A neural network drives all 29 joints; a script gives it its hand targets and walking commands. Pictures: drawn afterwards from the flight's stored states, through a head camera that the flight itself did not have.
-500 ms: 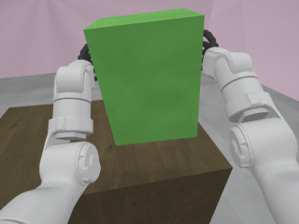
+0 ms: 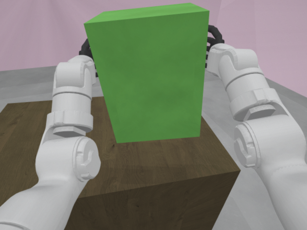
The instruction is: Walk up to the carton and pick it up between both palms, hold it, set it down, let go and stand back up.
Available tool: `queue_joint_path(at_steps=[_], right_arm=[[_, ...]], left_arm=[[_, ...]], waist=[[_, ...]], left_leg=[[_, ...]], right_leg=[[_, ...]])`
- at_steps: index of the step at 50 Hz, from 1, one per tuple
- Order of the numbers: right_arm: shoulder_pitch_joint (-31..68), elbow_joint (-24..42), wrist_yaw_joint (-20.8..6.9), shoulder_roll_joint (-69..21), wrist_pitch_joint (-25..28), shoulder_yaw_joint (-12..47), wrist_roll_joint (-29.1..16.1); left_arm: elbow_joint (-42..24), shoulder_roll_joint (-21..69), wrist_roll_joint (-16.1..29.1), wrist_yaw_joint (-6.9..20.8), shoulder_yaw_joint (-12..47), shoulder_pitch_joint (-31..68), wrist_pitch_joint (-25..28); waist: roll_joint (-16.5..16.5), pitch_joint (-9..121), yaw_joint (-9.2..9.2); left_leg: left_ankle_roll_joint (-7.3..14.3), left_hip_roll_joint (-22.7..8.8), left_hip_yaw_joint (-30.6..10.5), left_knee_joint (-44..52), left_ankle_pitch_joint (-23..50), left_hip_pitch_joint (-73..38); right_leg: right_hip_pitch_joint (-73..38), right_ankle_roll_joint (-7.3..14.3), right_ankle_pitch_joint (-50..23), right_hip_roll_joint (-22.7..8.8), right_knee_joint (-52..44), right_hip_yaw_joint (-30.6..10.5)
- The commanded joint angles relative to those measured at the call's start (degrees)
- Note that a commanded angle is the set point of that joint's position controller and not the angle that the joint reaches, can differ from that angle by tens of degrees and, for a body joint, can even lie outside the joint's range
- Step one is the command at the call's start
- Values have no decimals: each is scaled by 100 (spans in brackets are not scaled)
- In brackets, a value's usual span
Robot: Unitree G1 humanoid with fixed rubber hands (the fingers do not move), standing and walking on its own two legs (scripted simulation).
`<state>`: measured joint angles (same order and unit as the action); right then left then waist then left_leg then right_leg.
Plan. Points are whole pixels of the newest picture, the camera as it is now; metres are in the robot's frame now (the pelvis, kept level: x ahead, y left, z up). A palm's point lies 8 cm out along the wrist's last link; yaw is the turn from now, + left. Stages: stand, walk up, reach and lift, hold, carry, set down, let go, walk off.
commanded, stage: hold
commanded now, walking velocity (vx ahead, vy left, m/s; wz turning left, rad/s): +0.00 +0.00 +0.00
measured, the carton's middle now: (152, 75) +0.38 -0.01 +0.29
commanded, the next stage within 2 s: none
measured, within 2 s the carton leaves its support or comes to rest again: neither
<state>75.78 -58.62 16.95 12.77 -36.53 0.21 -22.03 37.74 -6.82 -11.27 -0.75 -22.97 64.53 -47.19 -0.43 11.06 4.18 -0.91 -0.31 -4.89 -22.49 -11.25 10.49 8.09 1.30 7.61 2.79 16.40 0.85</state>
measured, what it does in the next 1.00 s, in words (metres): stands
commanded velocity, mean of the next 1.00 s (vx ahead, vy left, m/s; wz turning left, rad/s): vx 0.00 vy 0.00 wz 0.00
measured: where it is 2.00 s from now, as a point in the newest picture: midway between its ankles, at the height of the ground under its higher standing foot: outside the picture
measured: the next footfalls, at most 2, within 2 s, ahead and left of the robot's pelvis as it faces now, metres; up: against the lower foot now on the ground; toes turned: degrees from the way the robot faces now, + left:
none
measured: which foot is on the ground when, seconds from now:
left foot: down 0.00-1.00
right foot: down 0.00-1.00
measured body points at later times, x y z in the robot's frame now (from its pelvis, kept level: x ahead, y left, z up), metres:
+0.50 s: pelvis +0.01 +0.01 +0.00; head -0.08 +0.03 +0.44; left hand +0.40 +0.15 +0.30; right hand +0.39 -0.15 +0.34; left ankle +0.01 +0.13 -0.75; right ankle +0.01 -0.10 -0.75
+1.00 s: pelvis +0.00 +0.00 +0.00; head -0.08 +0.01 +0.44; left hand +0.41 +0.15 +0.31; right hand +0.40 -0.16 +0.34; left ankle +0.01 +0.13 -0.75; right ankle +0.01 -0.10 -0.75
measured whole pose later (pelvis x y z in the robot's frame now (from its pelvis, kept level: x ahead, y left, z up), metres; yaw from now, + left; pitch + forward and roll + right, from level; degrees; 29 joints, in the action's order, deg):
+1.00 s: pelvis +0.00 +0.00 +0.00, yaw +0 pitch -1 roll -1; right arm 75.5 -60.0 15.7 13.3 -35.9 1.7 -22.7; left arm 37.7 -6.0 -9.9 -2.4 -22.9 63.2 -46.4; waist -0.9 11.8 4.0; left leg -0.8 -0.2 -5.2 -22.6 -11.3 10.7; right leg 8.1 1.1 7.3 3.1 16.0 -0.1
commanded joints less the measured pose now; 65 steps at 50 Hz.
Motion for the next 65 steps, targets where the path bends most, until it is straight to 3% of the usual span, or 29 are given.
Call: queue_joint_path(at_steps=[1,4,8,14,19,23,30,33,39,43,45,55,59,60,65], right_arm=[[3808,1868,-835,-4010,85,656,-1140],[3921,2350,-787,-4040,109,890,-1324],[3743,2639,-738,-4063,54,1003,-1371],[3588,2912,-708,-4192,-52,1202,-1482],[3580,2869,-720,-4135,-85,1107,-1442],[3564,2321,-788,-4046,-136,852,-1221],[4018,2133,-879,-4158,-11,776,-1220],[4116,1793,-924,-4132,23,601,-1062],[4193,1546,-960,-4166,108,498,-1025],[4144,1604,-925,-4195,159,546,-1068],[4130,1487,-911,-4177,144,519,-1049],[3971,2140,-756,-4190,126,741,-1201],[3839,2263,-728,-4206,60,926,-1327],[3929,2173,-735,-4138,27,851,-1301],[3918,2530,-741,-4214,23,970,-1371]], left_arm=[[-1256,3061,965,601,1530,4665,444],[-1723,3150,1063,582,1750,4722,393],[-2057,3239,1128,553,1999,4618,303],[-2443,3334,1183,554,2216,4480,160],[-2362,3419,1196,547,2282,4494,132],[-2019,3394,1106,564,2162,4648,157],[-1630,3431,1122,501,1983,4898,275],[-1261,3347,1062,498,1797,5001,341],[-1047,3277,1049,479,1619,5129,468],[-1044,3272,1060,456,1617,5075,507],[-884,3118,1025,472,1505,5053,533],[-1231,3199,1134,487,1722,4770,510],[-1670,3194,1154,510,1855,4801,460],[-1455,3118,1108,517,1736,4827,435],[-1703,3302,1192,491,1953,4691,366]], waist=[[-131,2211,16],[-210,2516,53],[-242,2382,142],[-232,2345,120],[-315,2153,171],[-354,1857,218],[-336,1983,29],[-221,1781,12],[-181,1893,-28],[-184,2109,19],[-55,1959,-23],[-124,2261,110],[-175,2353,107],[-128,2164,69],[-183,2270,68]], left_leg=[[-264,224,129,152,1431,-418],[-325,271,113,-8,1855,-651],[-372,272,85,-57,1905,-797],[-369,272,60,-71,1975,-789],[-408,266,70,-44,1824,-756],[-375,216,65,131,1236,-534],[-319,191,67,203,1042,-353],[-270,173,89,294,644,-170],[-236,178,97,326,567,-156],[-227,229,109,204,899,-254],[-192,237,118,266,688,-162],[-261,281,81,74,1322,-447],[-303,292,47,33,1525,-553],[-279,294,67,71,1307,-454],[-306,271,63,27,1504,-514]], right_leg=[[-1301,-392,-1555,116,53,-189],[-1395,-444,-2047,163,154,-149],[-1261,-432,-2066,189,132,-145],[-1310,-444,-2196,207,152,-148],[-1154,-405,-1909,223,72,-129],[-957,-359,-1263,184,-4,-158],[-920,-335,-1017,187,-2,-140],[-787,-312,-619,158,-61,-154],[-805,-332,-551,133,-63,-165],[-953,-380,-964,102,-55,-209],[-916,-388,-818,82,-88,-213],[-1145,-453,-1743,89,-1,-240],[-1296,-470,-1918,135,66,-220],[-1165,-472,-1703,124,32,-215],[-1170,-447,-1803,151,39,-210]])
